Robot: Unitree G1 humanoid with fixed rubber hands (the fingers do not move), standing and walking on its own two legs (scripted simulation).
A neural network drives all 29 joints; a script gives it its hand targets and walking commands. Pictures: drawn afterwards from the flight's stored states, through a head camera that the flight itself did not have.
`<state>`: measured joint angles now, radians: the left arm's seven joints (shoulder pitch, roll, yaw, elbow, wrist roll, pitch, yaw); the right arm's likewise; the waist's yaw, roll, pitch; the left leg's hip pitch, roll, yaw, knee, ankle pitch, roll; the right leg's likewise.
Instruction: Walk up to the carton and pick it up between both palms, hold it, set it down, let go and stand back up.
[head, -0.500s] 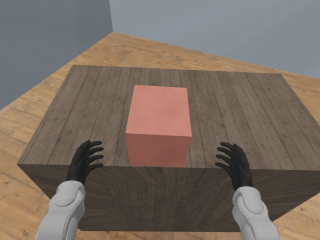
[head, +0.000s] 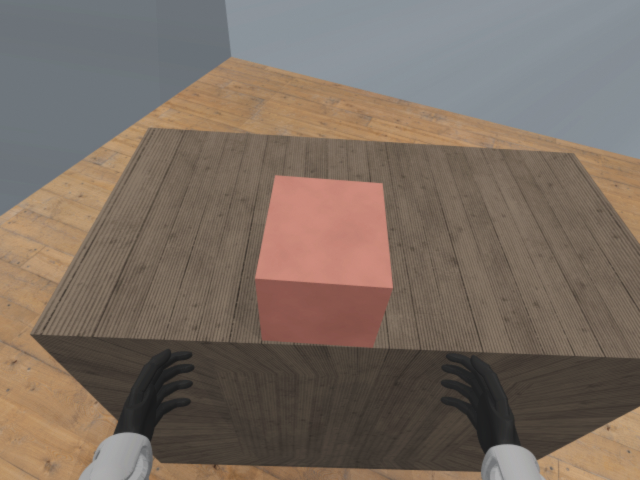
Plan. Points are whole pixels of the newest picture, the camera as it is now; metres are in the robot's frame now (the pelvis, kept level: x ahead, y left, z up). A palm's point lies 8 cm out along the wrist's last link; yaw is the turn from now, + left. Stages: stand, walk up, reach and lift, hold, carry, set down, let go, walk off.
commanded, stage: set down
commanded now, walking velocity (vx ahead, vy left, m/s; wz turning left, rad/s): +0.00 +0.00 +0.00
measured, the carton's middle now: (323, 260) +0.43 +0.00 +0.03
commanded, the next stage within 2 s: let go in 0.84 s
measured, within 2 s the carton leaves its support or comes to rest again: neither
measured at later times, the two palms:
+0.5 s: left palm out of the picture +0.16 +0.23 -0.06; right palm (494, 478) +0.17 -0.21 -0.05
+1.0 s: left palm out of the picture +0.15 +0.23 -0.08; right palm out of the picture +0.15 -0.22 -0.09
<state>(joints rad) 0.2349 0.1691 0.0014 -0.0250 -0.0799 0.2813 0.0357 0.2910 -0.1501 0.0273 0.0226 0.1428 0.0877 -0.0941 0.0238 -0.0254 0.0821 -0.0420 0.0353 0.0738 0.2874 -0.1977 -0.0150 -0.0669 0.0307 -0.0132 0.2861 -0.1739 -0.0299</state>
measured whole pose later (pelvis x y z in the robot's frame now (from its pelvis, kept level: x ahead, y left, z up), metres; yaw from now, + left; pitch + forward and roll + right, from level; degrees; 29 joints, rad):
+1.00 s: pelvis +0.00 +0.00 +0.00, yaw +1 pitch -4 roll +0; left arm 0.18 0.21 0.02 0.53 0.00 0.11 0.00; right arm 0.19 -0.18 -0.02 0.72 -0.02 -0.20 0.01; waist 0.01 -0.01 0.09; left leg -0.07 0.04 0.05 0.36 -0.23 -0.02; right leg -0.09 0.03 -0.03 0.36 -0.21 -0.04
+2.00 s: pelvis -0.02 +0.02 -0.02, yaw -2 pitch +1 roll +0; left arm 0.33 0.18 0.01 0.76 0.03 -0.02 0.01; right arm 0.35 -0.19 -0.03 0.81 -0.03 0.01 -0.01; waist 0.00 -0.01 -0.05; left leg -0.26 0.02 0.11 0.55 -0.31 0.02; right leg -0.31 0.01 0.03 0.56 -0.27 0.00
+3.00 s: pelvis -0.03 +0.04 -0.01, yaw -3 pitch +0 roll +0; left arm 0.34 0.13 0.00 1.03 0.02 0.00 0.03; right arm 0.37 -0.15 -0.02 1.04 -0.02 0.00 -0.03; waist -0.01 0.00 -0.01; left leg -0.21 -0.01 0.13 0.47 -0.26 0.05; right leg -0.26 -0.01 0.06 0.48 -0.21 0.03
